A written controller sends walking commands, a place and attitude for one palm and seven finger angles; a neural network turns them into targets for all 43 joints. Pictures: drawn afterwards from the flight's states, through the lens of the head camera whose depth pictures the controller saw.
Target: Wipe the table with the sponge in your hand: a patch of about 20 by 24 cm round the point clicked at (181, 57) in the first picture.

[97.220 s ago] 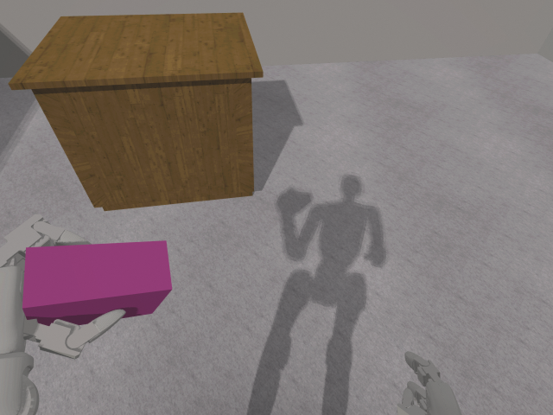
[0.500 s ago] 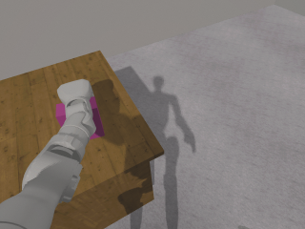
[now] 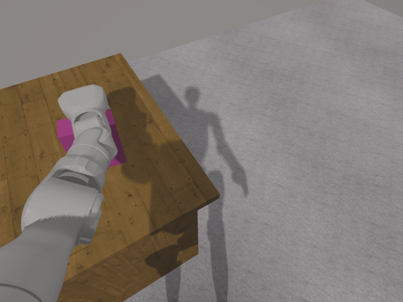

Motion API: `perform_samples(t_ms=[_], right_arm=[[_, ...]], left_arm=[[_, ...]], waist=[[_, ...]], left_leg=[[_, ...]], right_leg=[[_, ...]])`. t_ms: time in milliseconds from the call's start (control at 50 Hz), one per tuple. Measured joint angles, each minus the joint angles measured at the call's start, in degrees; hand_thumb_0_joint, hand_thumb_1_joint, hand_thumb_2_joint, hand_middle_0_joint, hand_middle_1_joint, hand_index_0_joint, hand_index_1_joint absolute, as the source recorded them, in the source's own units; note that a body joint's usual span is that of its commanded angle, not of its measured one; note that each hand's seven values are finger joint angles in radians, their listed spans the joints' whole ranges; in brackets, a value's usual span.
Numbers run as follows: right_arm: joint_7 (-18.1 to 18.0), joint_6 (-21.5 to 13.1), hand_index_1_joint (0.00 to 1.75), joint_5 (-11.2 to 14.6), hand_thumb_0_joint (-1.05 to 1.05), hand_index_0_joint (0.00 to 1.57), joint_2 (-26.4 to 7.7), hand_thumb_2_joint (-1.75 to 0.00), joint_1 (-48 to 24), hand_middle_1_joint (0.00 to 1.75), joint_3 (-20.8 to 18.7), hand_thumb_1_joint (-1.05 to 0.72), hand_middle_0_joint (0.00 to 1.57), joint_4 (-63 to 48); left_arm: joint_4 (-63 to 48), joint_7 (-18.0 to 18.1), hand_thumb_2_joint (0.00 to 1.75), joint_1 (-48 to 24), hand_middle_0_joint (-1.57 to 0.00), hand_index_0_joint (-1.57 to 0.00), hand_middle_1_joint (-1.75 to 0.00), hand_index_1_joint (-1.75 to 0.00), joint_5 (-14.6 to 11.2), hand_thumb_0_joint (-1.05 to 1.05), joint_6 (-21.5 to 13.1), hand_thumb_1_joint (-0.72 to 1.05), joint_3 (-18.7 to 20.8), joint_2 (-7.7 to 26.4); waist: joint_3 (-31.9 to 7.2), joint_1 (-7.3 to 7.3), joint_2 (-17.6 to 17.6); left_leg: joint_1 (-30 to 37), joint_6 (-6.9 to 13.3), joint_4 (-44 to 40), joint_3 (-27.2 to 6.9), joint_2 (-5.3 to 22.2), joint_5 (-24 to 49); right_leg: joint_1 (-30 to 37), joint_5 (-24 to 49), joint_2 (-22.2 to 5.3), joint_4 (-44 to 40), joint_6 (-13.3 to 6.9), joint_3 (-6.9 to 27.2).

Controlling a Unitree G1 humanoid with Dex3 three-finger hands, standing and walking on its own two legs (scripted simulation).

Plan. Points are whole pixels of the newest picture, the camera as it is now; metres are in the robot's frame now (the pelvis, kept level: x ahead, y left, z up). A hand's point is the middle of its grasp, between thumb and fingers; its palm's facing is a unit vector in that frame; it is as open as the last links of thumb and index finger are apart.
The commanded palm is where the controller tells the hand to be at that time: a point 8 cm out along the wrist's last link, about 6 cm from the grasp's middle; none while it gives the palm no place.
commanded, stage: wipe back along the third lane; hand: left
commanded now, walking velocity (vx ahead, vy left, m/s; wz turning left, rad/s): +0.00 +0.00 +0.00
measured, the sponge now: (97, 149) +0.47 +0.22 +0.01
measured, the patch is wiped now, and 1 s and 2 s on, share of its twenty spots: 1.00 1.00 1.00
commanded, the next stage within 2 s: none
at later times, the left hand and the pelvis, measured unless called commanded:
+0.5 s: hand (94, 130) +0.47 +0.20 +0.07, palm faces -0.01 -0.02 -1.00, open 9.9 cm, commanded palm +0.41 +0.19 +0.10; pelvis +0.03 +0.03 +0.01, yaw +0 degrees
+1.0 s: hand (102, 150) +0.41 +0.17 +0.08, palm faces +0.04 -0.05 -1.00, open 9.9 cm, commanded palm +0.36 +0.16 +0.10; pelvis +0.05 +0.02 +0.01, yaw +2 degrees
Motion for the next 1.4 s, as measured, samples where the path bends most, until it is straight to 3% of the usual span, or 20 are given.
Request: perform_samples(t_ms=[200,400,560,740,1020,1400], right_arm=[[1.19,0.95,0.30,-0.11,0.01,0.20,0.49,-0.90,3.21,0.29,-1.19,-0.91,0.20,1.79],[2.36,2.51,0.30,0.30,0.01,0.20,2.30,-0.90,-1.14,0.29,-0.58,-0.91,0.20,1.98],[2.95,5.18,0.30,0.45,0.01,0.20,2.50,-0.90,-6.34,0.29,-0.46,-0.91,0.20,0.09],[3.97,8.96,0.30,0.77,0.01,0.20,1.76,-0.90,-11.31,0.29,-0.36,-0.91,0.20,-2.37],[5.65,10.87,0.30,1.54,0.01,0.20,1.55,-0.90,-13.86,0.29,0.74,-0.91,0.20,-5.38],[5.28,10.51,0.30,2.29,0.01,0.20,0.48,-0.90,-10.88,0.29,0.85,-0.91,0.20,-4.53]], left_arm=[[-3.77,2.68,1.06,4.06,-0.81,-0.83,-1.39,-1.42,-1.24,0.00,0.56,-0.60,-3.00,-3.66],[-8.10,6.14,1.04,8.93,-0.75,-0.77,-1.44,-1.48,-3.75,-0.01,3.99,-0.54,-7.10,-8.59],[-15.36,5.28,1.02,13.88,-0.72,-0.74,-1.46,-1.50,-4.03,-0.01,7.74,-0.50,-11.39,-11.89],[-27.17,1.79,1.02,21.00,-0.71,-0.73,-1.47,-1.51,-3.52,-0.01,12.69,-0.49,-16.89,-13.72],[-41.90,-0.95,1.02,31.13,-0.71,-0.73,-1.48,-1.52,-1.70,-0.01,15.52,-0.48,-21.01,-13.24],[-45.93,-0.71,1.02,36.61,-0.70,-0.73,-1.48,-1.51,-1.92,0.00,15.74,-0.48,-20.12,-12.12]], waist=[[-1.16,2.07,0.21],[-1.54,4.79,0.04],[-1.59,7.40,-0.26],[-1.29,9.70,-0.38],[-0.35,10.90,0.30],[0.88,9.85,1.16]], left_leg=[[1.92,1.14,-0.74,0.95,-0.69,-0.78],[6.98,1.91,-3.19,1.39,-1.66,-1.10],[11.15,2.09,-4.94,0.87,-2.38,-1.60],[15.02,1.94,-5.70,-0.49,-2.91,-2.41],[18.05,1.29,-5.22,-1.17,-2.83,-2.83],[20.03,0.09,-6.48,-0.29,-1.78,-0.56]], right_leg=[[2.06,-0.30,-0.70,-1.33,1.11,1.00],[7.06,-0.73,-1.65,-3.57,1.84,1.54],[11.40,-1.56,-2.32,-5.18,1.97,1.10],[15.72,-2.84,-2.76,-5.95,1.64,-0.23],[18.56,-3.95,-2.67,-4.66,0.97,-0.98],[19.10,-2.42,-1.70,-3.72,-0.22,-0.16]])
